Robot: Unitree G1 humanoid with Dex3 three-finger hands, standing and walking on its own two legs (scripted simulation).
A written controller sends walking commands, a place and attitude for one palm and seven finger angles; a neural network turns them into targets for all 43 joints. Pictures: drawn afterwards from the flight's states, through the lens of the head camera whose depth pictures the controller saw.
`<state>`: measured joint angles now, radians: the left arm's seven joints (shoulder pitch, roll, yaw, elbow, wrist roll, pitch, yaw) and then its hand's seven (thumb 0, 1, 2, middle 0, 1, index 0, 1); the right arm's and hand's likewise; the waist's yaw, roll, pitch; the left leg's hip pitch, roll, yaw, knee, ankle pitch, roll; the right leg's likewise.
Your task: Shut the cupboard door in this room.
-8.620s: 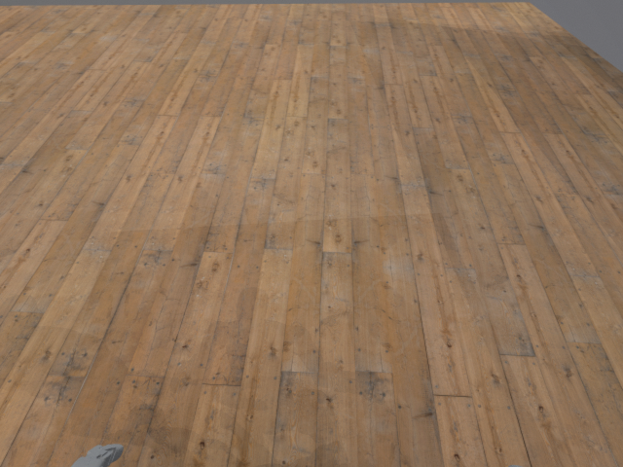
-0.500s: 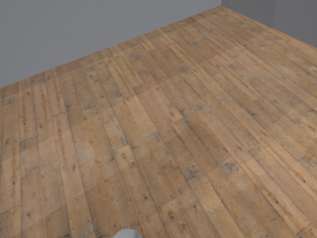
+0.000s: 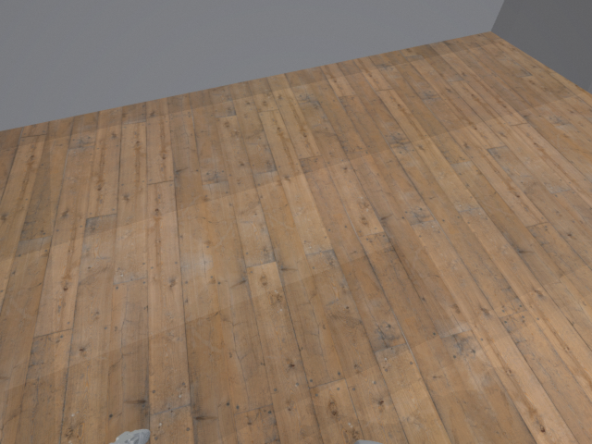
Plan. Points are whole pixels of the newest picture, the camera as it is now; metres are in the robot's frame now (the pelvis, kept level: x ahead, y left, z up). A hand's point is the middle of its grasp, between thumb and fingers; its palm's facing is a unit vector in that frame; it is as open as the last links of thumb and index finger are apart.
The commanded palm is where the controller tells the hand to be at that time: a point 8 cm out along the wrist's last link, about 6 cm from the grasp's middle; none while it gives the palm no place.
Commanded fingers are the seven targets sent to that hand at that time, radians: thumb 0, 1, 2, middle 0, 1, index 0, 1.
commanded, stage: turn or walk to find it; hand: left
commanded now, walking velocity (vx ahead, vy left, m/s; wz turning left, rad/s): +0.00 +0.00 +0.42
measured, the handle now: out of the picture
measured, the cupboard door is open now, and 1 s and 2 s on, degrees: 78 78 78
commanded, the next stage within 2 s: none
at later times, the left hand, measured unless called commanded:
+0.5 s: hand out of the picture -0.03 +0.19 -0.17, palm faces +0.27 -0.93 -0.24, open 7.4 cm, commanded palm none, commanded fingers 0.00 0.90 0.90 -0.20 -0.30 -0.20 -0.30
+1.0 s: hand out of the picture -0.03 +0.21 -0.15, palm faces +0.41 -0.87 -0.26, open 7.4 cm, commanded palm none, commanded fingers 0.00 0.90 0.90 -0.20 -0.30 -0.20 -0.30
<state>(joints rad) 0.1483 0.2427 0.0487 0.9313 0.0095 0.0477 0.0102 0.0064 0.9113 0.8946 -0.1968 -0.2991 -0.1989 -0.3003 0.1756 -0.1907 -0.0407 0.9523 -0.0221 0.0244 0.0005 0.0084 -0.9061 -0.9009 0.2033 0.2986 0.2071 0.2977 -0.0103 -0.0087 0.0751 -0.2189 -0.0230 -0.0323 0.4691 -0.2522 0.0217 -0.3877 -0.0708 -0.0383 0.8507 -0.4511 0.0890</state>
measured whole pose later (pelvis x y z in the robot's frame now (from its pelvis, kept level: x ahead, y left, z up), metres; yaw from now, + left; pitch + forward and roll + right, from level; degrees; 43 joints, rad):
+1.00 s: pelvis -0.04 -0.02 +0.00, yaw +25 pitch -1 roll +1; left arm 0.14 0.21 0.04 0.92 0.01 0.04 0.01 0.01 0.91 0.89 -0.20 -0.30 -0.20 -0.30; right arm 0.21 -0.20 -0.05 0.96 -0.02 0.04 0.00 0.01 -0.91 -0.90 0.20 0.30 0.21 0.30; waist -0.03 0.01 0.06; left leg -0.28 -0.04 -0.06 0.48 -0.19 0.01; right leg -0.31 -0.04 -0.04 0.69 -0.40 0.07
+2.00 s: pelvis -0.07 -0.06 -0.01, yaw +51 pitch +0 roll +1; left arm 0.14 0.20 0.03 0.91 0.01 0.01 0.01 0.00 0.91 0.89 -0.20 -0.30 -0.20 -0.30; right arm 0.21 -0.22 -0.06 0.96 -0.01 0.04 0.00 0.01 -0.91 -0.90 0.20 0.30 0.21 0.30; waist -0.02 0.05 0.07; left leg -0.30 -0.04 -0.09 0.61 -0.34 -0.02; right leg -0.27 -0.03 -0.08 0.57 -0.29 0.02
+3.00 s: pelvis -0.07 -0.09 -0.01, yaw +76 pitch -1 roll +2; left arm 0.15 0.18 0.02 0.90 0.02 0.00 0.01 0.00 0.91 0.89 -0.20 -0.30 -0.20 -0.30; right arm 0.22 -0.23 -0.08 0.98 -0.02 0.07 0.00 0.01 -0.91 -0.90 0.20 0.30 0.20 0.30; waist -0.03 0.05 0.07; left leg -0.40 -0.05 -0.07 0.90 -0.47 -0.03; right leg -0.26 -0.06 -0.11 0.58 -0.30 -0.03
